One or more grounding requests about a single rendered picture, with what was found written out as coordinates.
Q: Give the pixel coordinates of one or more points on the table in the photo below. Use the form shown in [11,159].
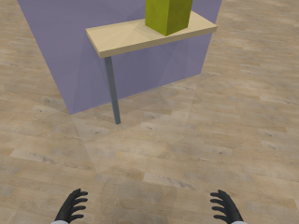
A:
[122,37]

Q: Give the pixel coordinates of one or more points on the carton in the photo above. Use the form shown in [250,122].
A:
[167,16]

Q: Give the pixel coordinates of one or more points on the right robot hand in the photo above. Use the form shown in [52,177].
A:
[231,212]

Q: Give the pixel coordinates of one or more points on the left robot hand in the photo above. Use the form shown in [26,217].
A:
[68,207]

